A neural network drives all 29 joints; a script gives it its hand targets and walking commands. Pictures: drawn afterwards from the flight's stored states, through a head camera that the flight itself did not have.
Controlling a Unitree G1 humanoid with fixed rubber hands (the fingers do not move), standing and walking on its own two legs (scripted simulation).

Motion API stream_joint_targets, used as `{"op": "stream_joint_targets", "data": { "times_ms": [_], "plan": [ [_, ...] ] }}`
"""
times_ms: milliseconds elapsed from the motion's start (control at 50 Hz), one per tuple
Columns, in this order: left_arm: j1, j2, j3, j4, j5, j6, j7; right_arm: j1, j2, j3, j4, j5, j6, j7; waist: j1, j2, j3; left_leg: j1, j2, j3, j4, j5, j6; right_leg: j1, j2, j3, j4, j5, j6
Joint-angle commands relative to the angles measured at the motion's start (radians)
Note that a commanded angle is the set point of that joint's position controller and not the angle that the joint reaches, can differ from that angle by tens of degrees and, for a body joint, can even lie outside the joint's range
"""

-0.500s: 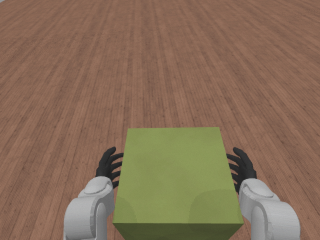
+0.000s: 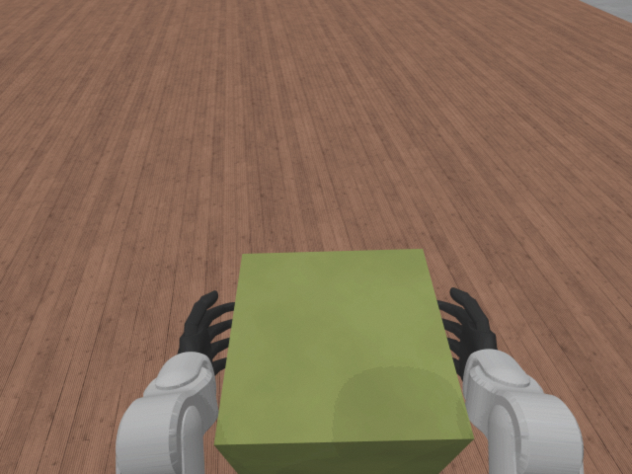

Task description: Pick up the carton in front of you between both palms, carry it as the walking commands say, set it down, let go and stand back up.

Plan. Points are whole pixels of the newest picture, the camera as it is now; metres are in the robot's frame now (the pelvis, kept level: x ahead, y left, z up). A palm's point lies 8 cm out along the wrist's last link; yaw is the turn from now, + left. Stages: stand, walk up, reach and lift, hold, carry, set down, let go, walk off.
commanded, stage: carry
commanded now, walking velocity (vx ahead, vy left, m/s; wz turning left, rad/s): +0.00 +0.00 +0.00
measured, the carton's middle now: (335, 379) +0.24 +0.00 +0.02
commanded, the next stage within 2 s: none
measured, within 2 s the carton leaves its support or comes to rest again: neither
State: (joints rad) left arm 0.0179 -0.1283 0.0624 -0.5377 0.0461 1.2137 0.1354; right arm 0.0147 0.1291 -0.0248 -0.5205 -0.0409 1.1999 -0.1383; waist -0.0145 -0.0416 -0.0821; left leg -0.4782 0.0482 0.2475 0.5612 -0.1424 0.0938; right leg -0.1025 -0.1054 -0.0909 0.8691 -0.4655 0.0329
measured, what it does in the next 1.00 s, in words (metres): walks ahead: right foot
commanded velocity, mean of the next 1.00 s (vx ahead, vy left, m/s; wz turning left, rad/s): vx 0.00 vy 0.00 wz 0.00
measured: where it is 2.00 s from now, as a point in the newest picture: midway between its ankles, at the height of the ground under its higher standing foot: outside the picture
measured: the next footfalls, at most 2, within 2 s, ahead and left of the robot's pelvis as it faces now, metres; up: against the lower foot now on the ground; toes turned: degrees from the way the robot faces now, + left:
right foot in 0.36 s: +0.33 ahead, -0.11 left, +0.00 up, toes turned -10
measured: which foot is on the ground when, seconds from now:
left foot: down 0.00-1.00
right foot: up 0.00-0.34, down 0.36-1.00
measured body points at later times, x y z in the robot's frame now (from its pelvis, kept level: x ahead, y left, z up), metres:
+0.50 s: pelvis +0.24 -0.01 +0.01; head +0.23 -0.03 +0.46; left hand +0.48 +0.15 +0.11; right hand +0.49 -0.16 +0.10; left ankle +0.11 +0.09 -0.71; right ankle +0.29 -0.10 -0.72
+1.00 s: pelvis +0.25 +0.00 +0.01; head +0.24 +0.00 +0.46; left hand +0.49 +0.17 +0.09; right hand +0.51 -0.13 +0.09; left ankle +0.11 +0.09 -0.72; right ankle +0.29 -0.10 -0.72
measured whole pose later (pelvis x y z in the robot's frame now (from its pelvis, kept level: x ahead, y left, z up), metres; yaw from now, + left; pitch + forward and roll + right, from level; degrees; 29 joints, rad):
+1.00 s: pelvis +0.25 +0.00 +0.01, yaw +4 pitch +3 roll -2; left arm 0.01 -0.13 0.04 -0.53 0.05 1.20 0.13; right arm 0.03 0.13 -0.04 -0.55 -0.05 1.20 -0.13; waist 0.00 0.03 -0.10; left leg -0.06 0.06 0.12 0.50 -0.49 -0.01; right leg -0.38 -0.06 -0.23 0.58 -0.25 -0.03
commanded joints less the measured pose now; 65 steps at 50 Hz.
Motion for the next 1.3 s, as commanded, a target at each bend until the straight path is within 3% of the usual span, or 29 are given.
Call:
{"op": "stream_joint_targets", "data": {
  "times_ms": [0, 20, 40, 60, 100, 160, 220, 300, 340, 360, 380, 400, 420, 440, 480, 580, 620, 680, 720, 800, 840, 1060, 1280],
  "plan": [
    [-0.345, -0.772, -0.678, -0.115, -0.280, -0.016, -0.116, -0.298, 0.780, 0.599, -0.105, 0.275, -0.014, 0.123, -0.008, 0.202, -0.284, 0.657, 0.356, -0.545, -0.293, 0.339, 0.113, -0.519, 0.028, 0.088, 0.471, 0.023, -0.040],
    [-0.349, -0.823, -0.687, -0.106, -0.274, -0.031, -0.127, -0.315, 0.826, 0.612, -0.106, 0.273, -0.028, 0.136, -0.002, 0.116, -0.263, 0.570, 0.330, -0.421, -0.273, 0.476, 0.079, -0.486, -0.009, 0.093, 0.396, 0.081, -0.046],
    [-0.354, -0.860, -0.692, -0.089, -0.264, -0.044, -0.135, -0.332, 0.856, 0.623, -0.101, 0.273, -0.041, 0.147, 0.004, 0.106, -0.262, 0.516, 0.298, -0.336, -0.291, 0.471, 0.039, -0.442, -0.028, 0.090, 0.306, 0.122, -0.044],
    [-0.341, -0.882, -0.695, -0.073, -0.252, -0.056, -0.141, -0.332, 0.872, 0.628, -0.097, 0.275, -0.051, 0.156, 0.009, 0.122, -0.265, 0.487, 0.271, -0.271, -0.305, 0.457, 0.016, -0.409, -0.018, 0.062, 0.245, 0.153, -0.038],
    [-0.301, -0.899, -0.697, -0.046, -0.233, -0.078, -0.142, -0.308, 0.871, 0.631, -0.084, 0.276, -0.068, 0.172, 0.013, 0.160, -0.249, 0.464, 0.245, -0.197, -0.314, 0.492, 0.009, -0.384, 0.010, 0.017, 0.109, 0.166, -0.026],
    [-0.281, -0.891, -0.706, -0.058, -0.222, -0.096, -0.135, -0.282, 0.851, 0.636, -0.089, 0.275, -0.083, 0.185, 0.013, 0.202, -0.222, 0.461, 0.211, -0.109, -0.308, 0.561, 0.008, -0.368, 0.033, -0.033, -0.099, 0.239, -0.014],
    [-0.302, -0.846, -0.722, -0.106, -0.239, -0.092, -0.127, -0.258, 0.803, 0.631, -0.114, 0.267, -0.084, 0.176, 0.006, 0.222, -0.186, 0.451, 0.204, -0.072, -0.287, 0.584, 0.009, -0.338, 0.051, -0.064, -0.241, 0.331, -0.011],
    [-0.314, -0.743, -0.695, -0.141, -0.264, -0.056, -0.114, -0.257, 0.718, 0.611, -0.145, 0.249, -0.053, 0.139, 0.004, 0.190, -0.153, 0.417, 0.190, -0.058, -0.204, 0.465, -0.012, -0.237, 0.059, -0.096, -0.381, 0.446, -0.018],
    [-0.297, -0.683, -0.665, -0.125, -0.259, -0.031, -0.106, -0.265, 0.664, 0.593, -0.130, 0.235, -0.027, 0.120, 0.020, 0.131, -0.133, 0.350, 0.160, -0.057, -0.117, 0.349, -0.067, -0.099, 0.025, -0.091, -0.517, 0.607, -0.013],
    [-0.292, -0.643, -0.642, -0.115, -0.256, -0.017, -0.102, -0.262, 0.637, 0.582, -0.117, 0.227, -0.015, 0.110, 0.027, 0.080, -0.156, 0.272, 0.145, -0.062, -0.066, 0.223, -0.101, 0.014, -0.063, -0.025, -0.483, 0.826, -0.017],
    [-0.302, -0.629, -0.630, -0.091, -0.257, -0.007, -0.099, -0.277, 0.622, 0.587, -0.127, 0.231, 0.000, 0.099, 0.017, -0.028, -0.202, 0.198, 0.094, -0.094, -0.013, 0.016, -0.130, 0.140, -0.167, 0.071, -0.403, 1.167, -0.090],
    [-0.277, -0.647, -0.619, -0.066, -0.260, -0.006, -0.097, -0.279, 0.621, 0.592, -0.141, 0.240, 0.016, 0.096, 0.028, -0.134, -0.259, 0.169, 0.064, -0.121, -0.011, -0.183, -0.135, 0.189, -0.204, 0.144, -0.407, 1.167, -0.155],
    [-0.274, -0.677, -0.615, -0.051, -0.263, -0.004, -0.099, -0.305, 0.643, 0.606, -0.143, 0.254, 0.023, 0.097, 0.025, -0.152, -0.252, 0.177, 0.054, -0.128, -0.012, -0.250, -0.140, 0.164, -0.211, 0.168, -0.438, 1.163, -0.179],
    [-0.283, -0.710, -0.610, -0.039, -0.264, -0.004, -0.104, -0.322, 0.677, 0.621, -0.131, 0.260, 0.023, 0.100, 0.019, -0.128, -0.265, 0.206, 0.049, -0.139, -0.053, -0.264, -0.139, 0.157, -0.202, 0.152, -0.443, 1.146, -0.178],
    [-0.317, -0.757, -0.617, -0.048, -0.267, -0.012, -0.115, -0.346, 0.734, 0.627, -0.117, 0.265, 0.015, 0.112, 0.015, -0.096, -0.260, 0.263, 0.048, -0.143, -0.209, -0.157, -0.133, 0.147, -0.139, 0.078, -0.406, 1.113, -0.131],
    [-0.336, -0.800, -0.646, -0.084, -0.277, -0.027, -0.123, -0.330, 0.791, 0.626, -0.112, 0.264, -0.009, 0.123, 0.019, 0.029, -0.331, 0.379, 0.081, -0.137, -0.105, 0.298, -0.134, 0.090, -0.083, 0.009, -0.310, 1.095, -0.111],
    [-0.346, -0.806, -0.661, -0.097, -0.283, -0.030, -0.126, -0.324, 0.795, 0.619, -0.115, 0.254, -0.015, 0.124, 0.019, 0.042, -0.330, 0.357, 0.083, -0.130, -0.064, 0.344, -0.134, 0.092, -0.073, -0.012, -0.306, 1.093, -0.113],
    [-0.354, -0.806, -0.671, -0.097, -0.284, -0.032, -0.131, -0.322, 0.793, 0.614, -0.114, 0.245, -0.019, 0.128, 0.016, 0.024, -0.296, 0.307, 0.073, -0.136, -0.093, 0.221, -0.136, 0.108, -0.079, -0.011, -0.317, 1.120, -0.120],
    [-0.347, -0.800, -0.670, -0.091, -0.279, -0.032, -0.131, -0.323, 0.784, 0.613, -0.114, 0.245, -0.019, 0.130, 0.016, 0.026, -0.272, 0.323, 0.076, -0.144, -0.142, 0.214, -0.130, 0.082, -0.076, -0.013, -0.312, 1.059, -0.116],
    [-0.341, -0.778, -0.663, -0.091, -0.267, -0.029, -0.124, -0.320, 0.759, 0.608, -0.109, 0.248, -0.016, 0.130, 0.016, 0.096, -0.242, 0.403, 0.126, -0.152, -0.096, 0.516, -0.114, -0.039, -0.042, -0.054, -0.285, 0.786, -0.088],
    [-0.347, -0.771, -0.659, -0.087, -0.263, -0.025, -0.122, -0.324, 0.749, 0.605, -0.109, 0.248, -0.015, 0.129, 0.014, 0.108, -0.217, 0.382, 0.137, -0.153, -0.084, 0.575, -0.107, -0.052, -0.030, -0.066, -0.278, 0.709, -0.077],
    [-0.361, -0.765, -0.648, -0.066, -0.253, -0.014, -0.121, -0.349, 0.741, 0.608, -0.100, 0.250, -0.004, 0.133, 0.011, 0.077, -0.162, 0.309, 0.121, -0.164, -0.118, 0.265, -0.089, -0.047, -0.058, -0.040, -0.310, 0.647, -0.070],
    [-0.425, -0.710, -0.608, 0.108, -0.195, -0.087, -0.179, -0.404, 0.685, 0.564, 0.076, 0.180, -0.074, 0.183, 0.016, 0.063, -0.116, 0.254, 0.104, -0.187, -0.169, 0.045, -0.077, -0.061, -0.062, -0.019, -0.370, 0.513, -0.063]
  ]
}}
